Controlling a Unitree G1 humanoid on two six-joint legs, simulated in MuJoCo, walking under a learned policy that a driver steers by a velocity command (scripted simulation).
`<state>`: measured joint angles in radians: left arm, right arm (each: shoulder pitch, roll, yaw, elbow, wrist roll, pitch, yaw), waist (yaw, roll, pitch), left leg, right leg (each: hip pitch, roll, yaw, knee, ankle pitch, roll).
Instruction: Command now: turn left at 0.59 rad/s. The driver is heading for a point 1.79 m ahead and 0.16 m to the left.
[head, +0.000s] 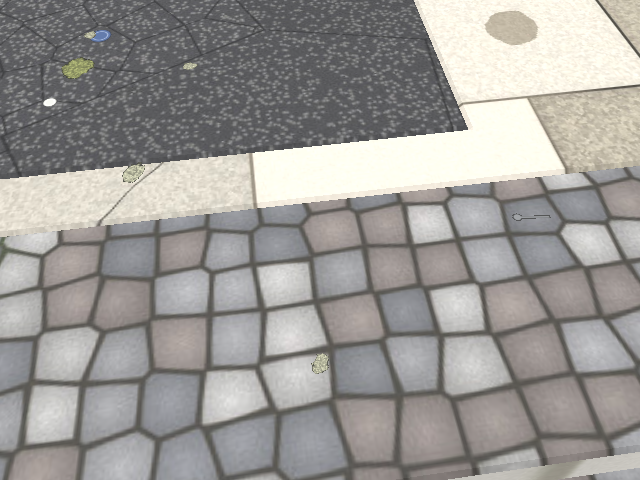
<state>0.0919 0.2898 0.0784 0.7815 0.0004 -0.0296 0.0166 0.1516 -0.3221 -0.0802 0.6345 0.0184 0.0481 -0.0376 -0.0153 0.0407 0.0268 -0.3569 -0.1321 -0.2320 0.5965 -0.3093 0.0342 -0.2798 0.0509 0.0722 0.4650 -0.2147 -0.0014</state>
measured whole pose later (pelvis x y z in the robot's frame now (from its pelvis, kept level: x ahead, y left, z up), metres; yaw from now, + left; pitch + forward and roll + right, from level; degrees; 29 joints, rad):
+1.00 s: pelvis +0.01 +0.04 +0.00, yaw +15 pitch -1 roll +0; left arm 0.24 0.25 0.02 0.84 0.03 0.01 -0.01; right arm 0.24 -0.25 -0.02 0.79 -0.04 0.01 0.02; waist 0.00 0.01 0.00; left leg -0.21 -0.03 -0.02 0.54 -0.32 0.04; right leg -0.18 -0.02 0.01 0.53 -0.34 0.01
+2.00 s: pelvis +0.42 +0.08 +0.03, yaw +15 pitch +3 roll +1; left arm 0.49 0.17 0.02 0.99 0.04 -0.06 -0.06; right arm 0.09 -0.15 0.05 0.64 -0.06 -0.02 0.04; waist 0.00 0.01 0.00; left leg -0.74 -0.04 0.19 1.11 -0.43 0.16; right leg -0.22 0.03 0.12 1.04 -0.12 -0.10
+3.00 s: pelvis +0.99 +0.19 +0.12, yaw +16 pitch +3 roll -2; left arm 0.39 0.22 0.04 0.96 -0.02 -0.08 0.01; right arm 0.01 -0.22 -0.04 0.76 0.02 -0.08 0.01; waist 0.09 0.04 -0.01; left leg -0.66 0.09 -0.03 0.59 0.06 0.01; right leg -0.01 0.10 -0.01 0.23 -0.28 -0.07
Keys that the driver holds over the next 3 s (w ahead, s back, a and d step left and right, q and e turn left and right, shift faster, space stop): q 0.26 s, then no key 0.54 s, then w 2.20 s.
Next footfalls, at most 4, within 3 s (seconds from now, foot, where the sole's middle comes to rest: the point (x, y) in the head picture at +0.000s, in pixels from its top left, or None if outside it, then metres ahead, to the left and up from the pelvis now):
0.40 left None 0.01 0.15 -0.77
0.74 right None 0.05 -0.08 -0.77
1.48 right None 0.28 -0.06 -0.77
1.94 left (254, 422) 0.53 0.16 -0.65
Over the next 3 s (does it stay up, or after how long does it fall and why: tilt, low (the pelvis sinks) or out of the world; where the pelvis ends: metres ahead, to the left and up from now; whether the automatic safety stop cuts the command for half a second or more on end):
stays up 0.99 0.19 0.12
